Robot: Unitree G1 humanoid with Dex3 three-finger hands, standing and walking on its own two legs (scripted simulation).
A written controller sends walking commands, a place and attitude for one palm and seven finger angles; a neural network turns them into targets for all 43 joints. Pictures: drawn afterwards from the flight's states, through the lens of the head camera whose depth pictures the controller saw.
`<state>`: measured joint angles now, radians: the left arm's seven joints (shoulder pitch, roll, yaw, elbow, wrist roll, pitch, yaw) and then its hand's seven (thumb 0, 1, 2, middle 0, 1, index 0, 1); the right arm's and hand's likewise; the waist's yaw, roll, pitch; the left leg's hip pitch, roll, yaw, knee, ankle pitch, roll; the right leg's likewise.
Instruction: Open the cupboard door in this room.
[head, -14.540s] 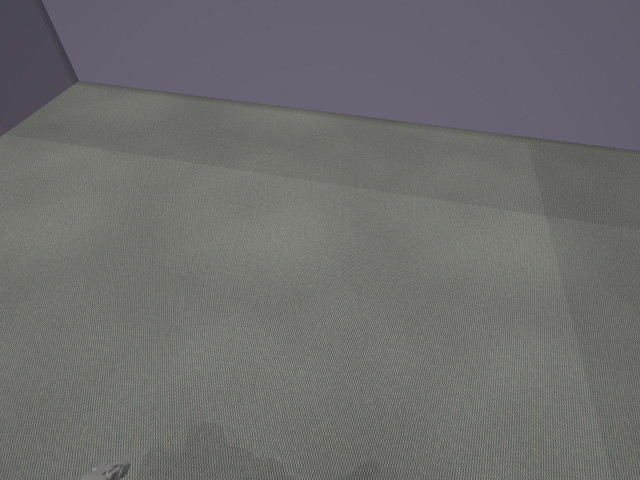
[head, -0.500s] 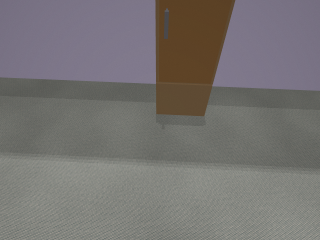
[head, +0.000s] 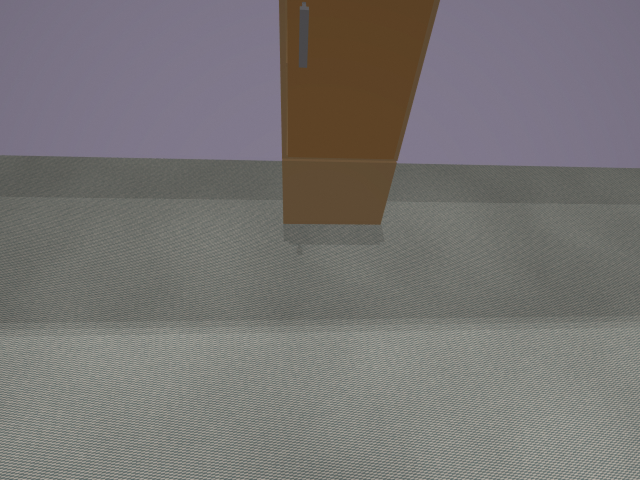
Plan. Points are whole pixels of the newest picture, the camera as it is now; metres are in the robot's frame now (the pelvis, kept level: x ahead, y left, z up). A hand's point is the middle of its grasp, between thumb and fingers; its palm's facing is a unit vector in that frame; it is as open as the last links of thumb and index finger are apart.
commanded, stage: walk to a spot facing it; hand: left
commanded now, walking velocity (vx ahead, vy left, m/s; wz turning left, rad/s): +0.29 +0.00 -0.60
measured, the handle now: (303, 35) +1.14 +0.13 +0.04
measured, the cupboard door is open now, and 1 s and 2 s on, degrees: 0 0 0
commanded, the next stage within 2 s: turn to face it in 1.00 s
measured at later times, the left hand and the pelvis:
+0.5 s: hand (284, 337) +0.37 +0.09 -0.17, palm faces -0.31 -0.93 -0.19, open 7.4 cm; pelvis +0.17 -0.04 -0.02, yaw -17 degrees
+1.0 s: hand (260, 288) +0.47 +0.15 -0.17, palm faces -0.43 -0.87 -0.24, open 7.4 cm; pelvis +0.36 -0.04 +0.00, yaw -34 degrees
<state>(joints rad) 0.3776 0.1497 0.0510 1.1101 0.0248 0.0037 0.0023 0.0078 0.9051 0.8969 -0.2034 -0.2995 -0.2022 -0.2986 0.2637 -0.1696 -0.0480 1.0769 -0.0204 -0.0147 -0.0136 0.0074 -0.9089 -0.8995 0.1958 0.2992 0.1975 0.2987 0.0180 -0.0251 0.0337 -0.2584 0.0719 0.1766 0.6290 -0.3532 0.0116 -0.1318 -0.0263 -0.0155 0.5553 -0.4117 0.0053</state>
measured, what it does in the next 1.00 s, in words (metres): walks ahead, turning right: right foot, then left foot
